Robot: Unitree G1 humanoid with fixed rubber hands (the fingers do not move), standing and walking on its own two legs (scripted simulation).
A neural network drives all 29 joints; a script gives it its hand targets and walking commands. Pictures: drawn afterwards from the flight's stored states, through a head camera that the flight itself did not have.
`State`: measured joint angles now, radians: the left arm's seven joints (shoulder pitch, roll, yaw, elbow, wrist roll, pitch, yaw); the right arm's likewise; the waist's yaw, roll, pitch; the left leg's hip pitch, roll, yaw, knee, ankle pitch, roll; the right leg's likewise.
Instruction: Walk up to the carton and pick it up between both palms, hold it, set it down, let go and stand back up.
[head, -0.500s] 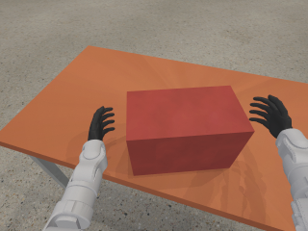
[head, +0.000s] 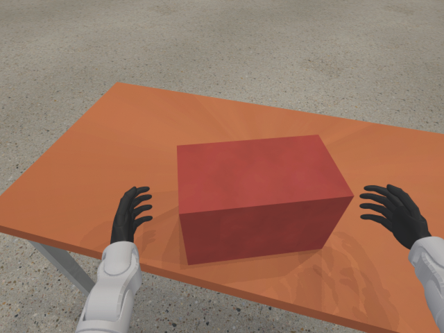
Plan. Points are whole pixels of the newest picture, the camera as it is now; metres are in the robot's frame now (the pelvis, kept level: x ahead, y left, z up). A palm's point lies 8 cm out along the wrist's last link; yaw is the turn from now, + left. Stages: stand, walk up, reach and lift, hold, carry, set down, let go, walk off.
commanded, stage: set down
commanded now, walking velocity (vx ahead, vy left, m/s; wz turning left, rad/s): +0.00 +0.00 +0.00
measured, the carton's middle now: (253, 199) +0.41 -0.03 +0.01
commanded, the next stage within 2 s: none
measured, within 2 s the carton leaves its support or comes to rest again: neither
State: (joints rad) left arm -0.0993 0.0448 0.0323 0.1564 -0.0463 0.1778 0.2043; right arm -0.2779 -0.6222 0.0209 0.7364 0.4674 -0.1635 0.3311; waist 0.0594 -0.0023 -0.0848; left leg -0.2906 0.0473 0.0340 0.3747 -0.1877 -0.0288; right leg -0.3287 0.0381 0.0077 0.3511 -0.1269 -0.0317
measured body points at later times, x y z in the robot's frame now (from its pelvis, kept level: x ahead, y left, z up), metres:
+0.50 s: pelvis +0.00 +0.01 +0.00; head -0.01 +0.01 +0.45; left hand +0.25 +0.19 +0.06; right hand +0.27 -0.30 +0.07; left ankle -0.01 +0.14 -0.75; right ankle +0.03 -0.10 -0.75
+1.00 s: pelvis +0.01 +0.01 +0.00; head -0.01 +0.02 +0.45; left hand +0.21 +0.20 +0.04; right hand +0.21 -0.30 +0.05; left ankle -0.01 +0.14 -0.75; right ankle +0.03 -0.10 -0.75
